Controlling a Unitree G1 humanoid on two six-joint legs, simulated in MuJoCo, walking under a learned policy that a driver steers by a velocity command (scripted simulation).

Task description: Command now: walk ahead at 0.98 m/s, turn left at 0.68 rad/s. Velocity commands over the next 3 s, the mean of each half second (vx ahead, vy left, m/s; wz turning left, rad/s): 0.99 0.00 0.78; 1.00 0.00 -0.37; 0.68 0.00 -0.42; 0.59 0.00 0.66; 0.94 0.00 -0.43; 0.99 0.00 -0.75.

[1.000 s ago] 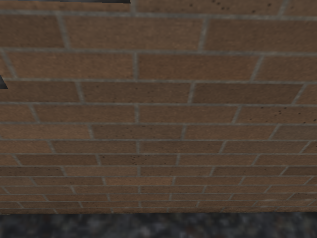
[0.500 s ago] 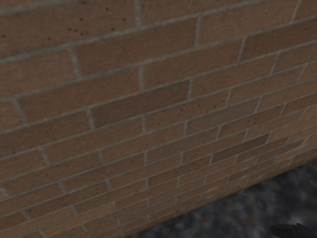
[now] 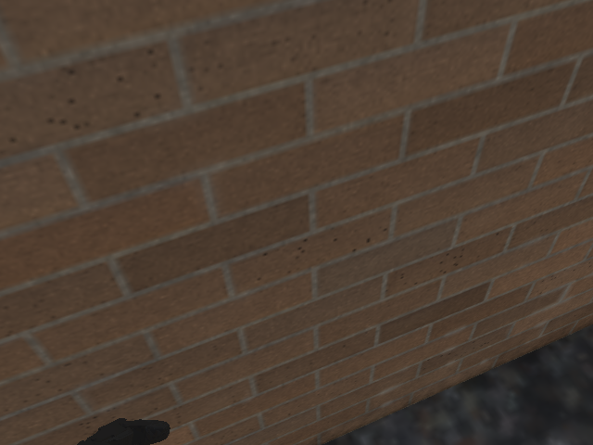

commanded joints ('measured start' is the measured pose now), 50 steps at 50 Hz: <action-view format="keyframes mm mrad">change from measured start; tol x8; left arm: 1 -56 166 42 -40 3 -11 21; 25 4 174 3 -182 7 22 39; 50 22 131 42 -37 -40 -3 -31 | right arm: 1 -77 -49 -16 -49 1 -12 -7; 17 -78 -239 -111 -105 -37 33 16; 50 -239 -136 -30 -140 -39 -29 -4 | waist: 1 26 -164 -112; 20 68 98 -129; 25 12 -87 -212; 50 54 -70 -97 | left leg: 1 -112 -28 22 35 118 46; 7 -138 -44 18 82 196 63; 13 -67 -36 -118 90 632 117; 15 -57 -36 -183 64 668 134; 20 -5 -15 -337 -48 510 161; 23 -38 -64 -264 -16 554 96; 31 -33 -45 -245 -175 227 39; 50 112 17 30 -120 97 -27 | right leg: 1 172 -193 69 -24 449 13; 13 116 -160 -100 164 187 80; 18 52 -80 -38 200 -162 86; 24 253 -155 39 86 289 40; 35 160 -178 131 -88 71 32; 50 -148 -70 327 -28 -27 -26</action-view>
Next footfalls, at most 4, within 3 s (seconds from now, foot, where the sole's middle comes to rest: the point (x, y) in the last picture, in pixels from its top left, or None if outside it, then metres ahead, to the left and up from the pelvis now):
2.10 right None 0.12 0.01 -0.78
3.00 right None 0.05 -0.08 -0.78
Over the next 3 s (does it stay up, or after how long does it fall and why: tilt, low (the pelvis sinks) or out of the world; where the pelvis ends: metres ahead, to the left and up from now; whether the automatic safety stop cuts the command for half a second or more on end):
stays up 0.04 0.07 0.00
